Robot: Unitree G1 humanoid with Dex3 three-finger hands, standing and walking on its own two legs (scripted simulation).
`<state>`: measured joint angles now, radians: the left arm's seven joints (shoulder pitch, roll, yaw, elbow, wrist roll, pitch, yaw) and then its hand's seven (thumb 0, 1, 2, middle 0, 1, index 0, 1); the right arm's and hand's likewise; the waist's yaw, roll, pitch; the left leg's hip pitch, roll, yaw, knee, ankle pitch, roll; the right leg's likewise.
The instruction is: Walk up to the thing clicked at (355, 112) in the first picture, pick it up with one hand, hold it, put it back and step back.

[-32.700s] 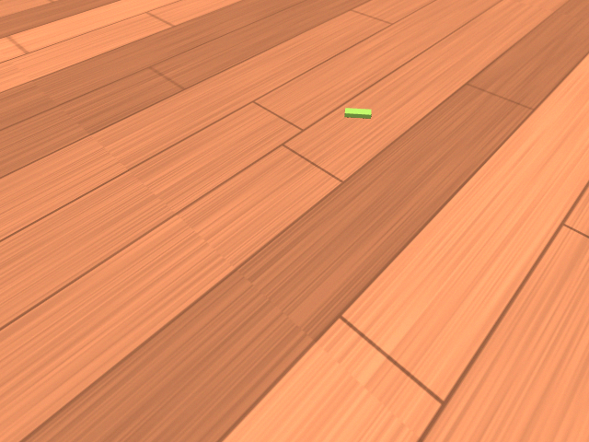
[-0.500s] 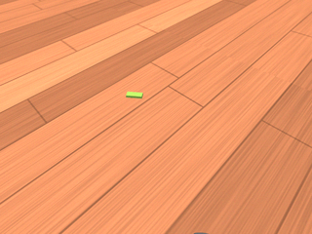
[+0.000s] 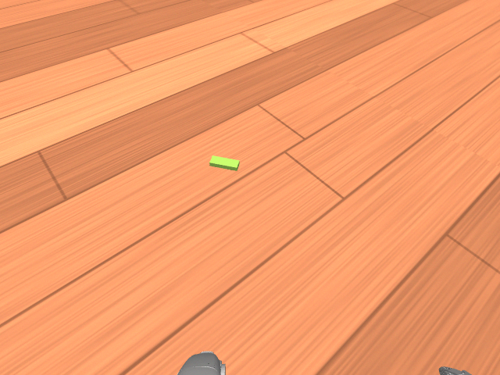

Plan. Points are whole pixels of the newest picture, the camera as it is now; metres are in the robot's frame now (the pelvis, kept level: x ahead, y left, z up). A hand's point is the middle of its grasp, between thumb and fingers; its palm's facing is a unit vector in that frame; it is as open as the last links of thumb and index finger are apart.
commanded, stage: walk up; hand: left
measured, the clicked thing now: (224, 163) +1.20 +0.20 -0.74
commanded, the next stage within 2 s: none
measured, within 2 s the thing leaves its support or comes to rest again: neither
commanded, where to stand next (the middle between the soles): +0.86 -0.02 m, yaw -2 degrees
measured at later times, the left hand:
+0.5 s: hand (150, 261) +0.32 +0.24 -0.10, palm faces -0.03 -0.91 -0.42, open 7.4 cm
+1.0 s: hand (155, 200) +0.50 +0.28 -0.13, palm faces -0.07 -0.94 -0.34, open 7.4 cm
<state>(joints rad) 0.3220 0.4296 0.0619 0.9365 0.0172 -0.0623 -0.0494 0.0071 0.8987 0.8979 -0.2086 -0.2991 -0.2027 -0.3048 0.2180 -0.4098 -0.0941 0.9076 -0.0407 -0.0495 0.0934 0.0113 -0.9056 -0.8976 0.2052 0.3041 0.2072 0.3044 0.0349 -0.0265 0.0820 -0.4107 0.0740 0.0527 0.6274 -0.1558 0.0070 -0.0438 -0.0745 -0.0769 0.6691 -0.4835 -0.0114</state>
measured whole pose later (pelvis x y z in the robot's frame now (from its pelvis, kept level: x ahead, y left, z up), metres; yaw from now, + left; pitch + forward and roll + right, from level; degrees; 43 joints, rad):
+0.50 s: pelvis +0.24 -0.04 +0.01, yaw -2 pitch -3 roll +0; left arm 0.26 0.39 0.05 0.88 0.00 -0.10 -0.06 0.00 0.90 0.90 -0.21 -0.30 -0.20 -0.30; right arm 0.30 -0.44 -0.06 0.91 0.00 -0.03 0.05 0.01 -0.91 -0.90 0.20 0.30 0.21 0.30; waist 0.02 0.08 0.07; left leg -0.35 0.04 -0.01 1.11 -0.43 0.04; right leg -0.33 -0.04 -0.09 0.63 -0.26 -0.03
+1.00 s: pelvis +0.45 +0.00 +0.02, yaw -2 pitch -3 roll +0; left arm 0.32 0.44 0.04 0.90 0.00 -0.06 -0.05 0.01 0.90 0.90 -0.20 -0.30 -0.20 -0.30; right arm 0.27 -0.39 -0.05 0.83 0.00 -0.08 0.06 0.01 -0.90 -0.90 0.21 0.30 0.21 0.30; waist 0.01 -0.06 0.08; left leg -0.24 0.03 0.11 0.53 -0.24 0.04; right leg -0.46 -0.07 0.01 1.03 -0.34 -0.03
